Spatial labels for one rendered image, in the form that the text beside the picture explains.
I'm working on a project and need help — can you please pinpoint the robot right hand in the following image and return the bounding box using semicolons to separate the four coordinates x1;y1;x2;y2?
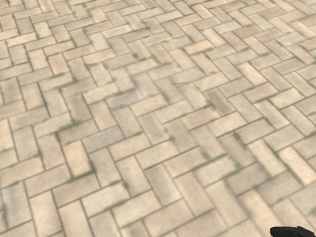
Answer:
270;226;316;237

